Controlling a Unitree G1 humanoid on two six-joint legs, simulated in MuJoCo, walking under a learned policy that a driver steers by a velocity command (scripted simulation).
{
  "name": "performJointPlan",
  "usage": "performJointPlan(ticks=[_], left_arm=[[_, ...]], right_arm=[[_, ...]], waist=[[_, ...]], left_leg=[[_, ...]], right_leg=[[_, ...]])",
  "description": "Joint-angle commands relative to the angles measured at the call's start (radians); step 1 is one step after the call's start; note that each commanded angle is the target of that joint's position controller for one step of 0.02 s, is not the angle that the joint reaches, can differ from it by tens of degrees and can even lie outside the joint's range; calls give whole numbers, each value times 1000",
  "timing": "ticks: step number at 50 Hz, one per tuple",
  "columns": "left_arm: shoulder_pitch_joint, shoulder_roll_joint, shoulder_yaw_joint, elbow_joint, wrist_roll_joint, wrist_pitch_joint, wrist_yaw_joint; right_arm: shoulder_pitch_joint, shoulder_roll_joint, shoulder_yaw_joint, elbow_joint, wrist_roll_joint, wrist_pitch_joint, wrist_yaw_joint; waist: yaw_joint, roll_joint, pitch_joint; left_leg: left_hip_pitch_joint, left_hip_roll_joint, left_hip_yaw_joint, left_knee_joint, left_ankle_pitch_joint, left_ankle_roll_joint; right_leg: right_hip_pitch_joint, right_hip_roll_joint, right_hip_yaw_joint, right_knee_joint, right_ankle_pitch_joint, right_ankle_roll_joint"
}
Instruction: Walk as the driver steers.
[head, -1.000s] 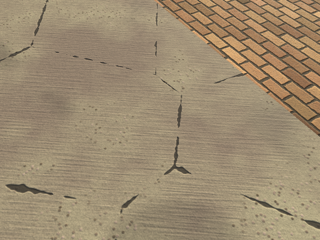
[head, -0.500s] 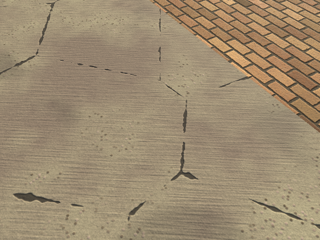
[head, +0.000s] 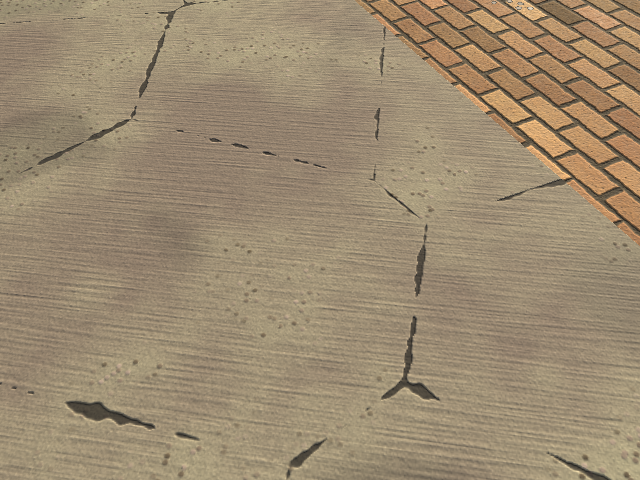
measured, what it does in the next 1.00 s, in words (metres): walks ahead, turning left: left foot, then right foot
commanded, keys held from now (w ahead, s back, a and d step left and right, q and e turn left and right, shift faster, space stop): q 0.50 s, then no key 0.16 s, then w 0.34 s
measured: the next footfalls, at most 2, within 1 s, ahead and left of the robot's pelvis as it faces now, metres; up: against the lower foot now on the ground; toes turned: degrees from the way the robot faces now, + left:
left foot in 0.22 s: +0.26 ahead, +0.12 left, +0.00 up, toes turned +7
right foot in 0.70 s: +0.30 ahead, -0.09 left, +0.00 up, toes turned +24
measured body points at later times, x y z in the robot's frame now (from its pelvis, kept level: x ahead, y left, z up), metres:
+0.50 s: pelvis +0.15 +0.03 -0.01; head +0.19 +0.05 +0.44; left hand +0.25 +0.34 -0.11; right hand +0.37 -0.20 -0.10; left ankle +0.22 +0.12 -0.74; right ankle +0.24 -0.13 -0.68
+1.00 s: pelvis +0.25 +0.03 +0.01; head +0.26 +0.02 +0.46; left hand +0.18 +0.30 -0.10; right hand +0.50 -0.15 -0.09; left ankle +0.24 +0.17 -0.71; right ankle +0.26 -0.11 -0.74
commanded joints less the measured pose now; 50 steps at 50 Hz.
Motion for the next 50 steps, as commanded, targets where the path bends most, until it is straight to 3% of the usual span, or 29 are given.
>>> performJointPlan(ticks=[1, 4, 6, 9, 10, 11, 12, 13, 14, 15, 16, 17, 18, 20, 22, 25, 27, 31, 33, 34, 35, 36, 37, 38, 40, 41, 44, 46, 50], left_arm=[[-51, 120, 24, -58, 1, -4, 15], [-68, 171, 31, -45, -6, 17, 41], [-46, 203, 36, -24, -14, 26, 50], [-114, 231, 46, -40, -31, 36, 60], [-136, 233, 46, -51, -33, 41, 60], [-136, 217, 39, -65, -31, 37, 56], [-79, 90, 0, -97, 24, 30, 41], [47, 96, -19, -105, 9, 21, 22], [-31, 203, 5, -97, -12, 21, 11], [-126, 212, 6, -127, -24, 28, 15], [-154, 196, 6, -124, -11, 39, 30], [-160, 205, 10, -132, -2, 54, 40], [-154, 206, 12, -135, 1, 68, 40], [-131, 167, 3, -129, 10, 77, 45], [-156, 151, -3, -135, 15, 81, 54], [-207, 147, -5, -148, 9, 90, 56], [-226, 148, -5, -151, 4, 88, 51], [-254, 148, -7, -162, -4, 68, 35], [-227, 135, -6, -156, -7, 58, 24], [-196, 129, -5, -146, -2, 53, 18], [-177, 165, 0, -150, 17, 51, 19], [-159, 235, 18, -136, 39, 55, 19], [-135, 249, 28, -131, 46, 51, 13], [-151, 242, 28, -135, 33, 45, 18], [-162, 213, 22, -126, -8, 38, 31], [-141, 203, 18, -116, -15, 37, 33], [-95, 184, 15, -99, -13, 32, 31], [-77, 195, 20, -89, -18, 32, 28], [-43, 243, 34, -68, -31, 37, 14]], right_arm=[[-116, -11, 2, -105, -14, -6, 15], [-224, 28, 21, -162, -26, -9, 33], [-227, 1, 12, -183, -22, -6, 48], [-96, -78, -23, -170, -25, -2, 59], [6, -119, -45, -149, -26, -2, 54], [103, -162, -66, -132, -29, 1, 35], [119, -236, -70, -140, -34, 10, 6], [79, -275, -67, -192, -64, -1, 7], [26, -202, -60, -216, -53, 7, 10], [-35, -154, -44, -217, -35, 11, 7], [-76, -129, -36, -217, -22, 17, 3], [-107, -123, -33, -222, -23, 21, 0], [-121, -130, -35, -224, -36, 27, -1], [-131, -136, -41, -219, -45, 28, -5], [-112, -155, -49, -211, -42, 34, -16], [-120, -165, -54, -218, -30, 57, -34], [-129, -158, -50, -221, -31, 69, -42], [-89, -138, -38, -207, -42, 82, -37], [-91, -123, -26, -202, -37, 89, -36], [-68, -96, -14, -191, -33, 91, -36], [-25, -56, 0, -182, -39, 86, -34], [-22, -38, 1, -197, -37, 73, -31], [-103, -100, -14, -228, -36, 52, -30], [-127, -148, -34, -225, -25, 41, -28], [-65, -133, -38, -177, -36, 40, -21], [-65, -103, -31, -168, -37, 36, -15], [-132, -39, -11, -173, -29, 10, -4], [-178, -14, 0, -182, -24, -5, 2], [-195, -35, 0, -186, -11, -22, 16]], waist=[[-2, -121, 87], [24, -133, 88], [19, -154, 57], [-68, -171, -27], [-122, -146, -84], [-176, -89, -139], [-104, 185, -228], [-52, 234, -463], [-111, 49, -430], [-93, -1, -271], [-59, -87, -175], [-33, -62, -123], [-11, -24, -93], [6, 14, -88], [-7, 15, -118], [-24, 38, -134], [-36, 73, -125], [-72, 101, -129], [-49, 104, -120], [-30, 88, -134], [-39, -1, -129], [-66, -228, -82], [-5, -311, -23], [-10, -263, 33], [-31, -215, 35], [-22, -195, 37], [15, -192, 37], [36, -214, 30], [45, -231, 41]], left_leg=[[-224, 35, 27, -84, 101, -46], [-39, 26, 138, -357, 270, -75], [40, 3, 161, -426, 296, -63], [173, -50, 175, -468, 212, 7], [298, -76, 172, -526, 248, 41], [478, -66, 117, -608, 369, 83], [734, 180, -195, -538, 812, 170], [902, 417, -689, -625, 751, 429], [819, 352, -599, -705, 502, 384], [677, 288, -470, -733, 339, 317], [525, 232, -398, -761, 245, 260], [400, 199, -356, -782, 229, 244], [297, 168, -322, -804, 225, 232], [209, 130, -259, -800, 333, 226], [212, 122, -254, -782, 373, 227], [211, 100, -290, -785, 118, 195], [202, 96, -298, -785, 6, 177], [241, 120, -339, -742, 31, 173], [255, 111, -352, -702, 62, 150], [231, 77, -332, -687, -66, 113], [146, 14, -269, -596, -246, 48], [-8, -128, -57, -418, -299, -11], [-79, -101, -33, -258, -270, -38], [-127, -69, -52, -149, -215, -44], [-176, -34, -10, -63, -111, -68], [-187, -20, 11, -49, -65, -71], [-126, -2, 86, -174, 19, -68], [-36, -3, 109, -320, 35, -66], [116, -10, 131, -503, -4, -46]], right_leg=[[65, -239, 95, -135, 610, -107], [-66, -188, -41, -119, 661, -80], [-49, -214, -50, -71, 716, -76], [-2, -244, -66, 134, 957, -47], [-20, -224, -79, 284, 946, -26], [-125, -168, -90, 502, 778, 19], [-397, -47, -86, 863, -169, 69], [-579, 82, 134, 1183, -450, 100], [-623, 15, 212, 1190, -323, 88], [-657, -14, 181, 1122, -224, 77], [-640, -52, 170, 1040, -161, 81], [-592, -68, 175, 972, -127, 85], [-524, -71, 169, 927, -112, 86], [-465, -58, 139, 818, -104, 100], [-463, -45, 136, 729, -88, 120], [-465, -38, 157, 627, -14, 131], [-449, -42, 152, 563, 17, 131], [-368, -40, 127, 430, -19, 112], [-276, -28, 105, 255, 25, 80], [-177, -31, 96, 122, 75, 57], [-84, -149, 203, 49, 32, 11], [-75, -281, 414, -23, -174, -103], [-155, -386, 630, -148, -395, -200], [-162, -379, 641, -166, -436, -203], [-91, -312, 524, -150, -339, -151], [-70, -289, 476, -150, -281, -140], [-65, -233, 344, -164, -125, -127], [-76, -218, 290, -161, -53, -127], [-125, -254, 295, -140, -65, -153]])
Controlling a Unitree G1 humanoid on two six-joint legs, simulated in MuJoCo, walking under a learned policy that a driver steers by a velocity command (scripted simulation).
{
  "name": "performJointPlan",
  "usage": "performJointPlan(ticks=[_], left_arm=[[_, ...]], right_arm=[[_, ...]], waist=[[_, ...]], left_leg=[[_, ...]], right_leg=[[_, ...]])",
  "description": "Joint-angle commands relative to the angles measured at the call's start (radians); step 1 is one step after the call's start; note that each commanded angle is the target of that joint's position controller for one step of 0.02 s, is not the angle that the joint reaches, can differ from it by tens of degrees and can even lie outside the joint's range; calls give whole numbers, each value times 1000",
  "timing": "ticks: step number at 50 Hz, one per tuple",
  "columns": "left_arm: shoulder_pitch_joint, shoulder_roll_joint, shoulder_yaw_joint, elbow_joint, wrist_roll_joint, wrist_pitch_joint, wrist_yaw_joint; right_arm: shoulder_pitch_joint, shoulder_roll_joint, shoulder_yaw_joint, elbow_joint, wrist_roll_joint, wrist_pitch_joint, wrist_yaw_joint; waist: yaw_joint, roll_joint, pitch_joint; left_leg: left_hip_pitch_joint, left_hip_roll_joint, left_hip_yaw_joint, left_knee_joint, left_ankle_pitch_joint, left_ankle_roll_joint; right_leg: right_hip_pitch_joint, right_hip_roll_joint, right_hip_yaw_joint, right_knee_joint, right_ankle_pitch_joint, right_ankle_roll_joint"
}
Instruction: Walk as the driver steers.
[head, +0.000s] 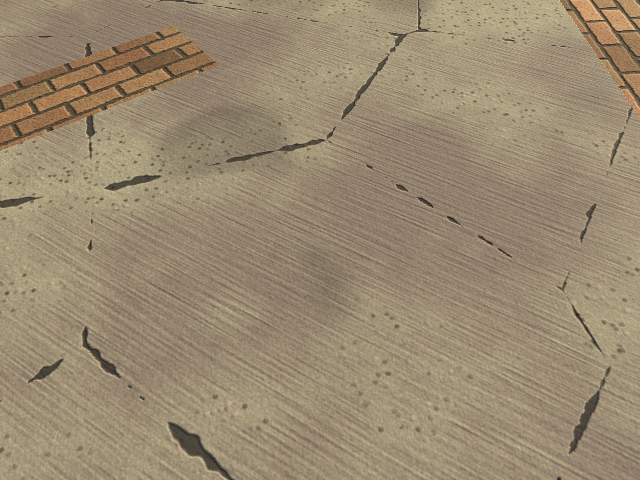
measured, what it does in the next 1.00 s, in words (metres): walks ahead: left foot, then right foot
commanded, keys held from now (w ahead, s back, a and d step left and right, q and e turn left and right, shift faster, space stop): w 0.10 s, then w+e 0.48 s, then w+q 0.42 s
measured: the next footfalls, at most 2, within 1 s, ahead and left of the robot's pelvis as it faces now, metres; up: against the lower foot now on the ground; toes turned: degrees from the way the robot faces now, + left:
left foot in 0.10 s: +0.10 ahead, +0.13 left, +0.00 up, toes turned +0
right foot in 0.58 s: +0.43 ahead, -0.12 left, +0.00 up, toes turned -14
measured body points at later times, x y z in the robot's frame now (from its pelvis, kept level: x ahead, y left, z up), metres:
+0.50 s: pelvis +0.22 +0.02 -0.02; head +0.25 +0.02 +0.43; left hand +0.46 +0.21 -0.11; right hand +0.17 -0.25 -0.14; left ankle +0.06 +0.13 -0.75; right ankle +0.39 -0.13 -0.71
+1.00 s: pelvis +0.50 -0.04 -0.01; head +0.52 -0.04 +0.44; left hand +0.61 +0.22 -0.13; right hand +0.61 -0.32 -0.12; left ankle +0.71 +0.09 -0.70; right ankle +0.39 -0.11 -0.75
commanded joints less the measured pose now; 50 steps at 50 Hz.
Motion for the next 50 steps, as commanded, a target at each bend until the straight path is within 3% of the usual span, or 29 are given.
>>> performJointPlan(ticks=[1, 3, 4, 5, 6, 7, 8, 10, 12, 14, 17, 21, 23, 26, 27, 28, 29, 30, 31, 32, 33, 34, 35, 36, 38, 40, 42, 45, 50], left_arm=[[-6, 202, 53, -45, -14, -7, -7], [-23, 183, 45, -43, -17, -1, -12], [-30, 150, 32, -43, -10, -4, -15], [-59, 80, 9, -60, 7, -12, -21], [-48, 31, -7, -119, 1, -36, -15], [-89, 129, 19, -120, -21, -50, -8], [-110, 158, 31, -116, -38, -53, -13], [-126, 134, 30, -96, -22, -47, -20], [-120, 104, 28, -83, -17, -33, -30], [-122, 81, 24, -81, -13, -21, -34], [-196, 59, 13, -112, -6, -19, -37], [-349, 25, -7, -166, -5, -27, -66], [-397, 30, -7, -195, -10, -29, -83], [-381, 74, 12, -219, -8, -25, -98], [-325, 99, 25, -213, -8, -19, -98], [-203, 141, 48, -189, -10, -14, -93], [-42, 193, 77, -157, -13, -7, -76], [29, 289, 94, -140, -1, -2, -56], [53, 245, 77, -148, -7, -9, -53], [29, 184, 59, -143, 8, -11, -51], [-47, 171, 51, -141, 6, -16, -50], [-113, 144, 40, -138, 8, -22, -50], [-157, 111, 30, -139, 19, -32, -51], [-177, 102, 29, -137, 26, -40, -53], [-188, 105, 31, -109, 24, -63, -57], [-176, 118, 37, -80, 30, -73, -54], [-158, 121, 38, -58, 33, -74, -44], [-159, 134, 37, -41, 29, -71, -34], [-87, 162, 48, 15, 13, -46, -25]], right_arm=[[-118, -56, -6, -100, 12, -37, 12], [-20, -74, -16, -60, 11, -40, 11], [70, -95, -27, -33, 15, -39, 2], [206, -144, -41, -12, 7, -39, -10], [280, -283, -74, -5, -13, -32, -11], [291, -222, -61, 6, -16, -42, -5], [251, -158, -40, 7, -15, -49, -6], [158, -98, -21, -2, -21, -56, -6], [123, -76, -16, 0, -29, -61, -8], [129, -81, -20, 16, -30, -71, -10], [116, -100, -22, 38, -27, -73, -18], [167, -131, -22, 82, -17, -67, -30], [194, -146, -25, 105, -9, -55, -32], [186, -189, -35, 106, -7, -29, -42], [185, -205, -40, 102, -9, -18, -49], [178, -215, -42, 96, -12, -9, -54], [161, -211, -38, 81, -10, -9, -59], [279, -80, 6, 46, -41, -29, -43], [320, -74, 25, 66, -27, -66, -17], [174, -175, -9, 38, 26, -82, -6], [94, -165, -3, 2, 41, -88, -6], [73, -143, -1, 10, 28, -83, -15], [98, -142, -7, 23, 17, -69, -19], [142, -131, -7, 40, 15, -51, -18], [186, -98, -5, 63, 9, -21, -25], [135, -88, -5, 47, 6, -10, -32], [79, -84, -7, 30, 3, -15, -32], [7, -63, 0, 14, 1, -30, -16], [-125, -42, 12, -52, 3, -34, 18]], waist=[[-4, -192, 74], [-65, -153, 52], [-109, -133, 16], [-174, -14, -64], [-174, 273, -111], [-200, 191, -62], [-174, 156, 26], [-130, 99, 79], [-100, 103, 88], [-91, 78, 80], [-97, 54, 103], [-149, 34, 144], [-154, 28, 153], [-107, 64, 84], [-70, 86, 35], [-2, 91, -36], [91, 53, -112], [28, -197, -245], [26, -195, -439], [72, -93, -317], [38, -48, -160], [-8, 13, -70], [-48, -16, -27], [-76, -51, -17], [-102, -59, 3], [-90, -56, 50], [-70, -59, 70], [-40, -57, 78], [20, -38, 125]], left_leg=[[47, -23, 44, -141, 11, 24], [237, -41, 57, -238, 78, 49], [380, -22, 32, -251, 74, 66], [572, 129, -163, -307, -7, 112], [721, 362, -560, -408, -222, 257], [659, 392, -669, -461, -357, 315], [614, 357, -569, -467, -359, 284], [518, 277, -375, -494, -145, 232], [439, 227, -217, -520, 87, 194], [417, 215, -117, -527, 272, 194], [374, 194, -1, -547, 374, 179], [378, 204, 87, -565, 388, 155], [458, 229, 107, -533, 460, 146], [566, 247, 149, -375, 899, 120], [587, 247, 161, -268, 1062, 113], [552, 238, 170, -99, 1128, 101], [387, 204, 184, 141, 1016, 70], [-49, 79, 168, 538, 212, 25], [-226, -48, -42, 749, -326, 19], [-304, 12, -108, 777, -246, 35], [-311, 59, -86, 704, -158, 47], [-272, 102, -72, 621, -98, 42], [-208, 131, -78, 566, -51, 35], [-142, 145, -81, 548, -17, 26], [-114, 149, -74, 514, 24, 2], [-178, 146, -91, 446, 106, -18], [-232, 133, -105, 334, 220, -24], [-208, 108, -71, 124, 394, -14], [-292, 88, -26, -40, 360, 25]], right_leg=[[-52, -206, 205, -146, -134, -197], [-129, -186, 186, -80, -117, -170], [-196, -157, 150, 2, -87, -140], [-317, -75, 55, 275, -90, -79], [-613, 32, -55, 603, -256, -24], [-719, 6, 42, 794, -307, -21], [-777, -26, 78, 849, -216, -41], [-754, -63, 81, 820, -63, -43], [-685, -73, 84, 786, 33, -32], [-673, -61, 81, 760, 98, -11], [-635, -47, 54, 570, 231, 4], [-552, -36, -40, 342, 356, -23], [-564, -28, -57, 283, 326, -51], [-472, 40, -128, 265, 186, -106], [-393, 75, -151, 272, 129, -128], [-230, 108, -157, 257, 114, -157], [46, 102, -99, 198, 163, -200], [495, -177, 343, 216, 153, -342], [631, -358, 801, 38, -13, -467], [529, -321, 657, -16, -36, -383], [343, -290, 494, -36, 33, -334], [178, -247, 374, -59, 130, -298], [67, -205, 281, -89, 197, -280], [-11, -183, 230, -129, 203, -274], [-85, -174, 143, -179, 254, -278], [-102, -165, 64, -210, 291, -261], [-64, -147, -3, -216, 323, -236], [-19, -132, -84, -223, 324, -196], [180, -210, -119, -191, 373, -188]])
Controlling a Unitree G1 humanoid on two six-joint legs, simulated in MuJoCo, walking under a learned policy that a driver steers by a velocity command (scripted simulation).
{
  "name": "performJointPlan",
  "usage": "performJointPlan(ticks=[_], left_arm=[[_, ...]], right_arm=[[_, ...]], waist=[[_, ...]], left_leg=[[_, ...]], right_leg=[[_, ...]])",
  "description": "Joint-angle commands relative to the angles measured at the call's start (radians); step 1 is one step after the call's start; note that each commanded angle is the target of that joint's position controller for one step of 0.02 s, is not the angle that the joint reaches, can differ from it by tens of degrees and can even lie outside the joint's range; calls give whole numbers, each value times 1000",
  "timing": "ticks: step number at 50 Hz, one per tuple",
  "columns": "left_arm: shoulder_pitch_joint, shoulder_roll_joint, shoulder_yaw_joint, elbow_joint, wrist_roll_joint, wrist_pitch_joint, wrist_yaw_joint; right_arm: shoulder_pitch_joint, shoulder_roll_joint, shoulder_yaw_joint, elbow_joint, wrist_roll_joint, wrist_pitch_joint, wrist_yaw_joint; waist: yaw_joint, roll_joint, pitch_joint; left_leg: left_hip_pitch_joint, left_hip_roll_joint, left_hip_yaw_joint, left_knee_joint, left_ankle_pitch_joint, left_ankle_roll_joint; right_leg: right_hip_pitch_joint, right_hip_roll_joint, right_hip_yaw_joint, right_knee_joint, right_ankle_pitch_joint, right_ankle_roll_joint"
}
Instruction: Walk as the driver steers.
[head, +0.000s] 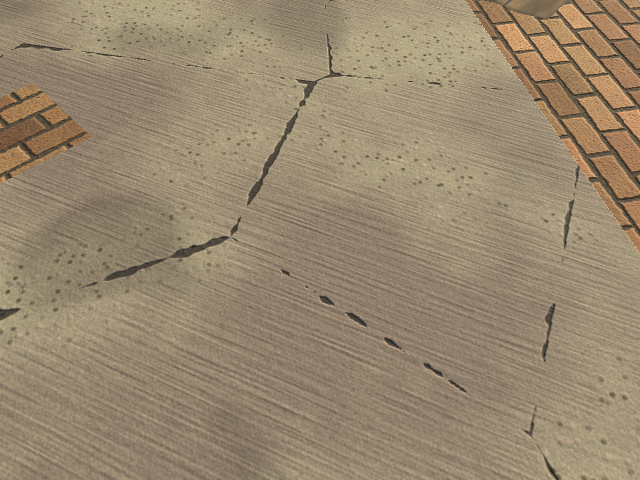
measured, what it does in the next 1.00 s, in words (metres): walks ahead, turning left: left foot, then right foot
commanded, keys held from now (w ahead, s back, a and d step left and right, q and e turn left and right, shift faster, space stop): w+q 0.44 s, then w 0.52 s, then w+e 0.04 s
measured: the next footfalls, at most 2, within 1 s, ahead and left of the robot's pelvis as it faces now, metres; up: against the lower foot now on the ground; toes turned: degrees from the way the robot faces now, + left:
left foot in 0.14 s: +0.25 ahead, +0.13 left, +0.00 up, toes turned +6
right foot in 0.62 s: +0.57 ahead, +0.00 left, +0.00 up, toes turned +21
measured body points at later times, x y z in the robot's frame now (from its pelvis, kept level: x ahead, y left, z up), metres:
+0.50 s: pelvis +0.29 +0.06 +0.00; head +0.32 +0.09 +0.45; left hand +0.44 +0.35 -0.08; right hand +0.43 -0.20 -0.10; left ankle +0.21 +0.13 -0.74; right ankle +0.51 -0.06 -0.69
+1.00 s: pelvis +0.57 +0.10 +0.01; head +0.60 +0.11 +0.45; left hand +0.46 +0.36 -0.12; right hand +0.85 -0.03 -0.08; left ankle +0.67 +0.31 -0.69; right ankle +0.53 -0.02 -0.74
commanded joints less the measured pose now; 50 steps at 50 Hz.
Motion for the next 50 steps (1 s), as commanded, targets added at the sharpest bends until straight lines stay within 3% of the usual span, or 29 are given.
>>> performJointPlan(ticks=[1, 4, 5, 6, 7, 8, 9, 10, 11, 12, 13, 15, 17, 22, 24, 27, 29, 30, 31, 32, 33, 34, 36, 37, 38, 40, 44, 47, 50], left_arm=[[30, 165, 46, -21, -13, 11, 11], [-1, 201, 57, -23, -21, 37, 27], [-12, 215, 61, -27, -21, 45, 34], [-28, 216, 59, -32, -22, 53, 41], [-24, 193, 47, -44, -15, 49, 47], [92, 52, 0, -93, 18, 22, 29], [37, 100, -1, -96, -1, -19, 10], [-65, 163, 16, -125, -43, -43, -4], [-107, 154, 9, -143, -43, -55, -3], [-122, 150, 12, -141, -17, -56, 4], [-110, 160, 20, -140, -2, -47, 8], [-74, 144, 20, -136, 8, -24, 9], [-89, 118, 12, -140, 12, -8, 14], [-280, 75, -7, -182, 2, -12, 9], [-316, 86, -4, -188, -9, -20, -1], [-323, 117, 9, -192, -9, -34, -14], [-271, 134, 20, -183, -9, -41, -14], [-191, 152, 33, -161, -4, -45, -9], [-64, 188, 47, -143, 8, -49, -4], [76, 274, 71, -121, 22, -46, -1], [148, 249, 73, -75, -8, -34, -14], [108, 176, 51, -84, -27, -30, -14], [5, 128, 31, -95, -8, -15, -9], [-20, 108, 22, -95, -1, -16, -8], [-31, 100, 18, -94, 3, -17, -8], [-22, 107, 19, -79, -7, -22, -8], [10, 157, 31, -46, -17, -15, 1], [54, 173, 32, -18, -27, -5, 5], [121, 175, 30, 18, -35, 9, 6]], right_arm=[[-148, -53, -6, -128, -1, -19, 24], [-117, -82, -20, -158, -2, -13, 41], [-54, -108, -34, -152, -3, -8, 40], [76, -150, -59, -127, -2, -5, 34], [245, -217, -92, -93, 1, 1, 18], [278, -334, -116, -90, 6, 0, 5], [300, -267, -95, -117, 3, -10, 7], [266, -212, -79, -114, -9, -14, 6], [201, -187, -72, -123, -6, -16, 4], [130, -161, -62, -137, -4, -14, 3], [89, -136, -52, -153, -12, -13, 0], [58, -140, -53, -162, -14, -13, -6], [69, -162, -58, -151, -10, -15, -18], [132, -187, -66, -116, 0, 2, -39], [165, -184, -64, -96, 2, 4, -39], [192, -165, -58, -70, 1, 7, -41], [176, -170, -61, -65, -4, 12, -40], [163, -155, -56, -68, -6, 14, -38], [156, -119, -40, -81, -14, 13, -34], [260, -67, -21, -91, -9, 4, -35], [312, -71, -14, -83, 6, -6, -35], [224, -154, -33, -86, 16, -10, -33], [59, -151, -33, -127, -4, -15, -29], [48, -140, -36, -129, -15, -17, -27], [66, -121, -34, -124, -14, -16, -24], [86, -87, -26, -114, -13, -11, -21], [-31, -51, -7, -146, -22, -18, -19], [-128, -39, -1, -162, -14, -27, -8], [-216, -47, -5, -192, -6, -36, 4]], waist=[[40, -70, 72], [-10, -108, 19], [-49, -128, -33], [-125, -119, -107], [-209, -59, -201], [-116, 207, -306], [-163, 146, -452], [-186, 79, -316], [-151, -5, -208], [-106, -63, -127], [-71, -43, -98], [-36, -14, -76], [-32, -11, -53], [-107, 37, -31], [-129, 48, -34], [-127, 61, -26], [-93, 86, -23], [-50, 81, -57], [10, 45, -172], [14, -159, -333], [17, -360, -367], [38, -224, -220], [14, -94, -34], [-12, -101, -12], [-31, -126, -12], [-44, -148, -25], [-15, -117, -8], [22, -115, 6], [47, -112, 30]], left_leg=[[-68, -12, 33, -65, -57, 31], [26, -73, 107, -84, -222, 83], [129, -113, 139, -77, -269, 105], [316, -157, 154, -116, -248, 136], [617, -120, 45, -156, -201, 187], [1014, 152, -482, -187, -295, 373], [1138, 237, -820, -353, -413, 451], [1062, 206, -664, -380, -397, 382], [912, 164, -532, -383, -325, 343], [760, 123, -433, -394, -206, 316], [658, 92, -371, -417, -107, 307], [554, 59, -317, -452, -10, 313], [476, 33, -251, -464, 55, 308], [414, -43, -190, -435, -81, 229], [454, -13, -223, -419, -138, 220], [566, 44, -296, -353, -156, 206], [605, 62, -319, -301, -71, 190], [606, 24, -299, -219, 44, 171], [546, -26, -251, -30, 50, 141], [256, -154, -142, 311, -198, 66], [21, -210, -113, 539, -670, 28], [-81, -154, -154, 618, -630, 32], [-81, -75, -78, 557, -489, 35], [-42, -39, -69, 492, -439, 34], [5, -23, -57, 455, -414, 29], [35, -14, -28, 387, -395, 16], [26, -4, 5, 142, -229, -9], [88, -30, 30, -34, -82, -11], [118, -56, 30, -122, -58, -4]], right_leg=[[45, -337, 57, -26, 438, -118], [108, -352, 20, 117, 802, -83], [103, -344, 2, 221, 965, -69], [48, -314, -30, 404, 1021, -41], [-146, -270, -40, 673, 830, -1], [-612, -79, -7, 1057, -42, 70], [-778, -6, 222, 1215, -322, 70], [-867, -73, 262, 1215, -237, 47], [-857, -119, 246, 1131, -149, 35], [-808, -153, 232, 1033, -101, 43], [-736, -176, 233, 978, -66, 53], [-676, -181, 216, 912, -36, 87], [-661, -173, 192, 814, 15, 121], [-562, -99, 173, 431, 325, 143], [-538, -91, 180, 364, 375, 133], [-543, -100, 204, 301, 321, 88], [-487, -94, 184, 274, 235, 47], [-375, -79, 161, 236, 231, 18], [-162, -162, 231, 267, 251, -37], [211, -362, 562, 270, 176, -182], [320, -478, 909, 125, -83, -267], [222, -457, 871, 85, -243, -227], [-28, -372, 625, 46, -99, -177], [-97, -337, 558, 26, -6, -166], [-141, -308, 509, 5, 63, -158], [-171, -288, 434, -21, 175, -170], [-171, -274, 322, -55, 309, -170], [-171, -252, 258, -51, 317, -143], [-133, -279, 286, -23, 312, -137]])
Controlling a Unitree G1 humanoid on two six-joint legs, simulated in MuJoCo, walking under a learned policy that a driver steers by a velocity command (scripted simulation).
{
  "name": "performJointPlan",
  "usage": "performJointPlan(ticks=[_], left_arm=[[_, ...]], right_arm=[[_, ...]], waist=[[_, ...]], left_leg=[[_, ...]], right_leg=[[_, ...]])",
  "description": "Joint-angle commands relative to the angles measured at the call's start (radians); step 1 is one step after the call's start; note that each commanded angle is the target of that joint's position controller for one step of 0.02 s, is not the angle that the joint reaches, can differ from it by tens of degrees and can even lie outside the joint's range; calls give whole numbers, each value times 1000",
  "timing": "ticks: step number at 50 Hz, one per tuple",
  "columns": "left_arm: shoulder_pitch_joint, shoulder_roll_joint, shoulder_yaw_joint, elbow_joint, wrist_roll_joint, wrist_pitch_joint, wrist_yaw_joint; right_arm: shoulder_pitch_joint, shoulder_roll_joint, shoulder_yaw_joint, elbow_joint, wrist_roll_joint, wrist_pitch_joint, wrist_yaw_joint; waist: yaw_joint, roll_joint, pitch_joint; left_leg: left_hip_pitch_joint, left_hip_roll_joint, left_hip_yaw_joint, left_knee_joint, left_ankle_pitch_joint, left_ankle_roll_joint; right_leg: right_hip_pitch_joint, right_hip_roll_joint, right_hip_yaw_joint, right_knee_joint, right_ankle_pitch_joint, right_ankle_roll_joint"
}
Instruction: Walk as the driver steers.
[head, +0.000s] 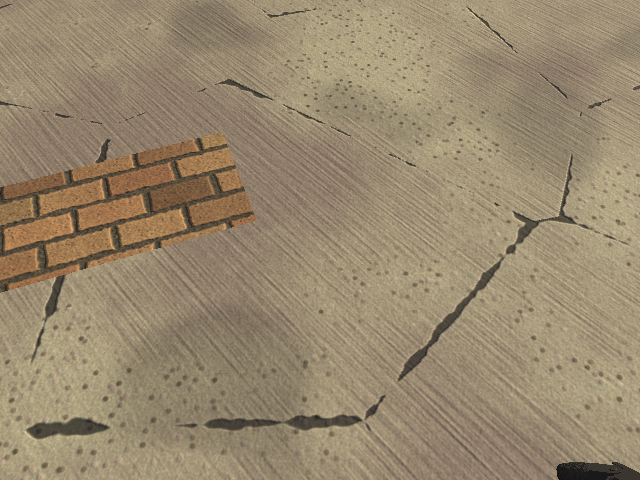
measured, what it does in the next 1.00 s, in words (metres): walks ahead, turning right: left foot, then right foot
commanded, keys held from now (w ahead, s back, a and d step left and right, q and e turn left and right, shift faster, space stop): w+e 0.80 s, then w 0.04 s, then w+q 0.10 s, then q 0.06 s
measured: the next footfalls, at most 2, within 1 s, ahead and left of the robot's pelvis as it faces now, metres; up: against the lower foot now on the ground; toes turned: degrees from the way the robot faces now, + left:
left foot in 0.12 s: +0.24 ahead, +0.14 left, +0.00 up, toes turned -3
right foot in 0.64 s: +0.46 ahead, -0.17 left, +0.00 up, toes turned -22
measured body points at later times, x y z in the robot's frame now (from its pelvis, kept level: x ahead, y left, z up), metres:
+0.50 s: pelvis +0.26 +0.02 +0.00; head +0.29 +0.01 +0.44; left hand +0.50 +0.23 -0.10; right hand +0.23 -0.27 -0.13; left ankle +0.21 +0.15 -0.74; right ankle +0.39 -0.16 -0.69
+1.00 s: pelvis +0.51 -0.11 +0.00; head +0.53 -0.13 +0.45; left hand +0.71 +0.11 -0.10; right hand +0.58 -0.42 -0.10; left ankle +0.76 -0.04 -0.69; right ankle +0.43 -0.16 -0.74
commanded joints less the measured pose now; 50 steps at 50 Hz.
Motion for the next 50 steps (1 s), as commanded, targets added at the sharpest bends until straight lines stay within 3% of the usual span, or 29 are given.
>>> performJointPlan(ticks=[1, 4, 5, 6, 7, 8, 9, 10, 11, 13, 16, 20, 23, 27, 29, 30, 31, 32, 33, 34, 35, 36, 37, 39, 41, 44, 46, 48, 50], left_arm=[[29, 173, 40, -29, -9, 3, 8], [14, 205, 51, -23, -10, 20, 18], [-1, 200, 48, -25, -9, 22, 19], [-11, 164, 34, -38, 3, 18, 18], [39, 69, 5, -73, 17, 5, 17], [105, 50, -5, -70, -4, -7, 17], [40, 152, 26, -71, -27, -8, 17], [-34, 161, 31, -92, -29, -5, 17], [-67, 147, 32, -99, -17, 1, 18], [-46, 112, 37, -92, -11, 27, 17], [-65, 75, 35, -108, -8, 53, 18], [-157, 58, 28, -144, -3, 48, 1], [-269, 43, 18, -184, -1, 43, -21], [-359, 63, 21, -241, -2, 47, -40], [-341, 87, 34, -256, 1, 52, -44], [-283, 111, 48, -249, 2, 56, -43], [-146, 149, 74, -217, -1, 58, -38], [33, 222, 112, -168, -5, 66, -22], [42, 358, 137, -164, -18, 64, -7], [58, 304, 114, -209, -9, 45, -13], [30, 234, 92, -200, 2, 29, -18], [-16, 206, 83, -200, 2, 20, -17], [-90, 170, 72, -210, 2, 19, -15], [-161, 138, 58, -240, 19, 17, -7], [-159, 148, 60, -235, 15, 12, 2], [-125, 155, 58, -203, 14, 8, 18], [-101, 155, 55, -183, 13, 6, 20], [-73, 161, 52, -158, 15, 3, 19], [-54, 161, 50, -131, 20, 6, 19]], right_arm=[[-132, -59, -15, -108, 7, -28, 14], [-74, -101, -34, -98, 6, -41, 18], [26, -131, -51, -69, 2, -43, 12], [175, -182, -73, -38, -10, -43, 1], [322, -271, -95, -25, -33, -36, -11], [355, -244, -90, -6, -22, -23, -7], [312, -171, -68, -5, -13, -19, -8], [252, -138, -57, -6, -8, -19, -9], [189, -113, -48, -1, -12, -22, -6], [115, -82, -43, 9, -22, -36, -2], [90, -99, -55, 37, -23, -55, -5], [110, -134, -68, 73, -23, -51, -18], [149, -168, -77, 96, -13, -39, -26], [196, -201, -91, 130, 10, -13, -26], [189, -228, -99, 134, 18, 1, -29], [181, -242, -103, 132, 23, 9, -32], [164, -240, -101, 128, 27, 18, -34], [180, -209, -86, 120, 15, 16, -38], [267, -69, -40, 61, -34, -4, -27], [201, -102, -34, 49, -9, -44, -16], [90, -172, -53, 19, 34, -65, -6], [65, -157, -45, 10, 32, -78, -9], [67, -157, -47, 23, 5, -80, -17], [99, -168, -58, 33, -15, -59, -17], [112, -138, -53, 40, -22, -39, -16], [45, -92, -32, 33, -22, -28, -11], [-17, -78, -23, 27, -12, -29, -3], [-73, -77, -18, 16, -4, -33, 5], [-98, -87, -20, 6, -5, -39, 15]], waist=[[-9, -111, 34], [-70, -129, 7], [-129, -119, -51], [-200, -99, -167], [-227, 82, -340], [-210, 266, -444], [-218, 149, -296], [-201, 105, -178], [-169, 59, -104], [-110, 86, -41], [-84, 49, -3], [-104, 14, 18], [-148, -6, 47], [-168, -4, 73], [-139, 21, 39], [-100, 38, -8], [-18, 26, -81], [59, -27, -176], [-36, -321, -242], [7, -242, -417], [34, -163, -289], [-2, -115, -195], [-48, -63, -126], [-107, -89, -93], [-121, -76, -79], [-94, -89, -44], [-60, -107, -25], [-31, -110, 5], [-20, -105, 16]], left_leg=[[61, -40, 20, -87, 27, 10], [187, -63, 21, -158, -54, 41], [346, -79, 39, -195, -52, 65], [597, -12, -10, -161, -30, 105], [985, 240, -317, -137, -63, 209], [1061, 359, -627, -259, -242, 290], [943, 318, -552, -302, -351, 255], [811, 283, -414, -328, -335, 226], [682, 241, -322, -371, -270, 213], [524, 190, -182, -443, -167, 198], [460, 188, -53, -499, -29, 211], [498, 165, 91, -509, 56, 197], [534, 174, 158, -511, 55, 183], [672, 215, 198, -455, 111, 156], [715, 218, 229, -348, 373, 134], [719, 209, 247, -240, 542, 120], [675, 176, 280, -50, 626, 95], [487, 134, 290, 217, 475, 51], [10, -40, 261, 607, -395, -24], [-123, -119, -4, 764, -605, -23], [-216, -64, -43, 767, -516, 5], [-204, -23, -37, 689, -431, 24], [-141, 13, -37, 596, -375, 22], [-11, 38, -43, 503, -316, 8], [18, 31, -18, 422, -276, -21], [19, 28, 8, 219, -79, -51], [56, 15, 23, 84, 72, -46], [79, 0, 35, -3, 164, -31], [81, -17, 40, -59, 184, -6]], right_leg=[[-32, -266, 173, -45, 293, -149], [5, -287, 211, 47, 380, -120], [-22, -249, 184, 153, 489, -97], [-132, -194, 147, 351, 450, -63], [-463, -69, 66, 718, 121, 4], [-649, -20, 110, 936, -346, 26], [-728, -76, 148, 1024, -297, 26], [-744, -116, 118, 1022, -213, 25], [-712, -146, 106, 983, -145, 30], [-616, -186, 110, 929, -66, 39], [-621, -195, 112, 884, 13, 58], [-640, -191, 94, 666, 212, 59], [-616, -177, 36, 514, 287, 42], [-641, -160, -5, 415, 193, -2], [-566, -111, -58, 398, 90, -38], [-471, -69, -92, 397, 42, -61], [-285, -16, -117, 343, 71, -93], [17, -19, -42, 318, 111, -136], [370, -292, 490, 253, 1, -312], [456, -400, 860, 65, -170, -399], [387, -378, 733, 31, -125, -334], [254, -338, 611, 40, -54, -298], [109, -298, 507, 39, 62, -267], [-57, -251, 416, 1, 209, -256], [-128, -236, 347, -20, 313, -262], [-164, -198, 224, -45, 360, -227], [-173, -175, 165, -52, 306, -190], [-163, -187, 147, -58, 281, -175], [-107, -207, 130, -22, 392, -159]])
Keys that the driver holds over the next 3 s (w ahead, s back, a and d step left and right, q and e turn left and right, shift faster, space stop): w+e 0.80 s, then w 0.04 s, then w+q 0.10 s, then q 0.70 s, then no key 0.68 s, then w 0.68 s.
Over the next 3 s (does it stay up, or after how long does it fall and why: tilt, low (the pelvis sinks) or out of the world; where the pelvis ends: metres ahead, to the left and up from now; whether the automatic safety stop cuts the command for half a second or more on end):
stays up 0.91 -0.21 -0.01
